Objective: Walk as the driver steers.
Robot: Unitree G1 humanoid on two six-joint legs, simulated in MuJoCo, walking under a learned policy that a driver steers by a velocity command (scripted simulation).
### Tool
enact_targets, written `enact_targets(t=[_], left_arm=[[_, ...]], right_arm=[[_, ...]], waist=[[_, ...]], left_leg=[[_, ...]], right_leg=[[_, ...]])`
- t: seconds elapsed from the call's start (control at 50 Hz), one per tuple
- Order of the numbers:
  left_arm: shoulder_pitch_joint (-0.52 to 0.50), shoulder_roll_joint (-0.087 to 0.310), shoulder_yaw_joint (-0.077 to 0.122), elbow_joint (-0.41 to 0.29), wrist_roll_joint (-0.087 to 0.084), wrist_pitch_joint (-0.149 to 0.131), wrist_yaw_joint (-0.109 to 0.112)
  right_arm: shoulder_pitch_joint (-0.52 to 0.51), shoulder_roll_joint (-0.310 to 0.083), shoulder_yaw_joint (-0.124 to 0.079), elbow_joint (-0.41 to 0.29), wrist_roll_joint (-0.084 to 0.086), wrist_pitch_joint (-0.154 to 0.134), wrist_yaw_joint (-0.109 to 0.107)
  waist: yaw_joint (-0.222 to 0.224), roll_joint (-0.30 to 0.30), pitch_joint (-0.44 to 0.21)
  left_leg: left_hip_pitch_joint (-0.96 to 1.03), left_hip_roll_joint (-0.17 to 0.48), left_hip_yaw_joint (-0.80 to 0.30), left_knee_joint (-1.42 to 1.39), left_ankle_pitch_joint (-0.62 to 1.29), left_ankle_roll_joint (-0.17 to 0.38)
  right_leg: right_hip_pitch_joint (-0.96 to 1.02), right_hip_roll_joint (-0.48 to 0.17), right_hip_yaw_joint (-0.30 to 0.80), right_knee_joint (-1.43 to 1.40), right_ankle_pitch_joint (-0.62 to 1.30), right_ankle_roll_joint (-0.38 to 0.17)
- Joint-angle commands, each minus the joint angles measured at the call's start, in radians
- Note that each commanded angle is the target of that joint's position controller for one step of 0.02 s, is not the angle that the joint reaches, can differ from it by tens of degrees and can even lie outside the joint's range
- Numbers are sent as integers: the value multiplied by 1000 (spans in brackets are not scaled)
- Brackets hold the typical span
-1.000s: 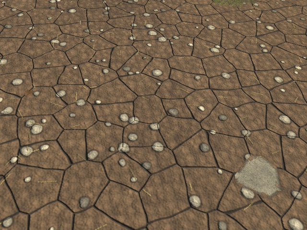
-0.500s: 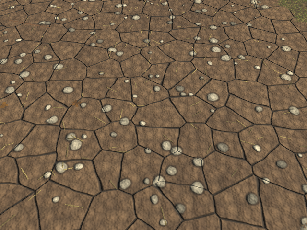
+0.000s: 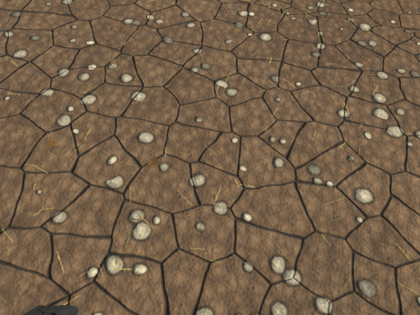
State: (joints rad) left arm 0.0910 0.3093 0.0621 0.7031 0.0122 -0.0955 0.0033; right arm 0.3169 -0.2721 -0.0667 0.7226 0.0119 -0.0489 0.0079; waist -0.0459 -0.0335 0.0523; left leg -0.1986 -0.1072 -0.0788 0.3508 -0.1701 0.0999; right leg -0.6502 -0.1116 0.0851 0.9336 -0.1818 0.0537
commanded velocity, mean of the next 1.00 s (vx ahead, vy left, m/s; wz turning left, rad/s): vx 0.39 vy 0.00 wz -0.27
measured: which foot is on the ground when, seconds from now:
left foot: down 0.00-0.24, up 0.26-0.70, down 0.72-1.00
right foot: up 0.00-0.22, down 0.24-0.72, up 0.74-1.00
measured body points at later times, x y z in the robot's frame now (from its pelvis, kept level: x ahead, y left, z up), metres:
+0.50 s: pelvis +0.29 -0.08 +0.00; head +0.32 -0.09 +0.45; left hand +0.35 +0.20 -0.11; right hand +0.46 -0.34 -0.09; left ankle +0.38 +0.10 -0.68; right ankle +0.29 -0.15 -0.75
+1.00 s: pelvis +0.49 -0.05 -0.01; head +0.53 -0.07 +0.44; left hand +0.71 +0.18 -0.11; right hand +0.53 -0.36 -0.11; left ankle +0.58 +0.03 -0.75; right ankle +0.47 -0.19 -0.69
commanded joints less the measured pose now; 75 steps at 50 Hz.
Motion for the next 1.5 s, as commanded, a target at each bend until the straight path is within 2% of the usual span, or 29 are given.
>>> enact_targets(t=[0.02, 0.12, 0.22, 0.24, 0.26, 0.28, 0.3, 0.32, 0.36, 0.44, 0.56, 0.64, 0.7, 0.72, 0.74, 0.76, 0.8, 0.82, 0.86, 0.92, 1.08, 1.16, 1.18, 1.2, 1.22, 1.24, 1.28, 1.36, 1.5], left_arm=[[-35, 33, 1, -54, -1, -4, -5], [-150, 57, 1, -85, -19, -23, -32], [-2, 110, 25, -52, -21, -30, -41], [133, 145, 41, -17, -14, -30, -38], [273, 218, 55, -3, -6, -29, -40], [321, 238, 63, 29, -18, -21, -54], [298, 151, 40, 18, -46, -18, -56], [235, 117, 29, 2, -37, -10, -50], [182, 105, 22, -13, -18, 1, -42], [192, 103, 20, -11, -25, 4, -22], [272, 142, 35, 23, -38, 29, 9], [327, 138, 39, 44, -41, 64, 24], [248, 131, 42, 6, -39, 80, 35], [223, 102, 33, -19, -33, 78, 33], [236, 45, 15, -52, -8, 75, 33], [461, 23, 1, -43, -27, 72, 23], [357, 169, 39, -20, -43, 101, 28], [303, 165, 44, -31, -41, 119, 35], [286, 127, 44, -51, -32, 147, 39], [272, 69, 30, -73, -28, 149, 35], [136, 89, 24, -120, -29, 118, -14], [229, 76, 26, -69, -22, 106, -16], [315, 98, 36, -40, -27, 105, -9], [395, 198, 56, -36, -20, 100, 5], [390, 269, 68, -57, -17, 83, -1], [355, 200, 50, -72, -14, 62, -5], [284, 139, 28, -81, -14, 40, -5], [257, 122, 21, -74, 3, 27, 9], [286, 130, 31, -15, -5, 12, 16]], right_arm=[[-31, -160, -40, -66, 3, -16, -19], [56, -166, -37, -17, 7, -13, -18], [29, -174, -39, -1, -1, 1, -22], [26, -153, -29, -8, -9, 4, -24], [96, -105, -8, -27, -30, -1, -28], [184, -57, 6, -29, -12, -18, -22], [91, -145, -5, -38, 1, -32, -16], [-35, -170, -13, -66, 11, -43, -11], [-110, -144, -11, -91, -19, -61, -10], [-98, -101, -6, -98, -30, -52, -13], [-302, -60, 13, -140, -20, -58, -6], [-369, -84, 1, -160, -19, -70, 7], [-269, -118, -18, -134, -23, -79, 5], [-182, -152, -27, -121, -36, -82, -3], [-62, -214, -38, -115, -51, -74, -17], [-43, -217, -36, -98, -46, -50, -9], [-139, -94, -12, -134, -19, -17, -15], [-192, -82, -3, -130, -22, -4, -16], [-250, -102, -6, -116, -35, 7, -16], [-247, -122, -18, -87, -38, 2, -20], [-216, -211, -52, -40, 7, -7, -4], [-193, -182, -38, -2, 26, 4, 15], [-196, -120, -16, 2, 10, 0, 21], [-234, -31, 15, -37, -26, -11, 34], [-270, -98, -4, -65, -12, -26, 32], [-270, -166, -21, -58, 12, -34, 35], [-236, -158, -22, -20, 15, -38, 40], [-218, -117, -13, 8, 12, -25, 46], [-334, -54, 15, -47, 12, -16, 57]], waist=[[8, 107, -56], [-49, 123, -23], [42, 149, -66], [101, 115, -176], [115, -53, -341], [78, -313, -383], [113, -175, -287], [124, -73, -157], [88, 22, -66], [48, -46, -83], [111, -47, -47], [120, -65, -60], [43, -90, -105], [1, -64, -187], [-29, 99, -331], [61, 355, -482], [28, 161, -294], [43, 105, -219], [79, 149, -117], [76, 172, -129], [35, 146, -106], [90, 99, -100], [121, 47, -118], [135, -204, -130], [148, -240, -76], [144, -155, -43], [107, -109, -23], [86, -58, -28], [127, -43, 57]], left_leg=[[-45, 189, -129, -126, 205, 138], [50, 255, -191, -81, 97, 119], [212, 289, -158, 104, 500, 67], [165, 236, -101, 292, 575, 39], [-52, 143, -46, 612, 287, -10], [-403, 8, -8, 877, -355, -81], [-535, 70, -74, 954, -358, -72], [-571, 110, -55, 935, -262, -67], [-526, 163, -31, 814, -160, -75], [-440, 175, 2, 626, -120, -127], [-345, 116, 15, 260, 196, -168], [-261, 51, 6, 136, 215, -144], [-116, 60, -2, 37, 236, -94], [66, 142, -38, 26, 365, -48], [342, 361, -217, 109, 737, 24], [567, 604, -532, 147, 829, 221], [341, 494, -377, 73, 458, 156], [218, 436, -286, 38, 380, 126], [-5, 367, -155, -37, 318, 117], [-39, 361, -63, -95, 269, 144], [-10, 407, 0, -187, -176, 109], [-99, 355, 74, -58, -284, 53], [-192, 304, 139, 81, -286, 5], [-433, 173, 261, 450, -352, -96], [-660, 109, 143, 638, -435, -108], [-704, 175, 70, 719, -361, -89], [-696, 219, 52, 701, -179, -73], [-613, 207, 44, 635, 49, -113], [-502, 160, 76, 315, 265, -108]], right_leg=[[85, 41, -48, -215, 213, 22], [108, 69, -42, -393, 289, -15], [231, 114, -104, -465, 121, -125], [438, 91, -72, -443, 170, -169], [757, -90, 203, -416, 204, -276], [983, -231, 655, -593, -67, -406], [950, -222, 700, -654, -274, -369], [823, -187, 563, -664, -231, -329], [640, -114, 409, -686, -8, -315], [546, -51, 287, -721, 203, -325], [449, 13, 206, -707, 213, -268], [502, 22, 259, -572, 353, -220], [526, 47, 308, -418, 408, -166], [468, 93, 280, -278, 371, -128], [304, 175, 177, 4, -19, -78], [74, 256, 121, 244, -602, -38], [-11, 133, 68, 374, -429, 12], [-4, 105, 38, 354, -373, 27], [81, 77, -1, 299, -306, 38], [122, 57, -39, 175, -231, 35], [229, 32, -107, -181, -124, -62], [492, 101, -169, -437, -93, -119], [637, 74, -100, -488, -122, -145], [786, -160, 272, -613, -183, -237], [761, -276, 549, -717, -322, -368], [747, -263, 482, -724, -327, -360], [719, -196, 314, -730, -216, -296], [673, -139, 71, -770, 168, -245], [623, -127, -154, -824, 208, -207]])
Velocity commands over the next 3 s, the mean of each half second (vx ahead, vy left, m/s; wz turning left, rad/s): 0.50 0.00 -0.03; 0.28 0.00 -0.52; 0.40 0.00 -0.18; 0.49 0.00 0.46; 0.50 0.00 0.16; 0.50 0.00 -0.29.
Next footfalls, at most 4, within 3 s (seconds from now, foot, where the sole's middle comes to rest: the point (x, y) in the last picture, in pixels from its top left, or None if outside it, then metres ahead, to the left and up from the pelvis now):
0.24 right None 0.33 -0.15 -0.78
0.72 left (193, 264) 0.61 0.02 -0.78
1.18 right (271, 294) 0.51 -0.22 -0.78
1.66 left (242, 187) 0.92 -0.17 -0.78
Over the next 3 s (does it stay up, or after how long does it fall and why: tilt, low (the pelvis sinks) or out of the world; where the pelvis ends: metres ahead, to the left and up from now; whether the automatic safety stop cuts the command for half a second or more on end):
stays up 1.45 -0.31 0.00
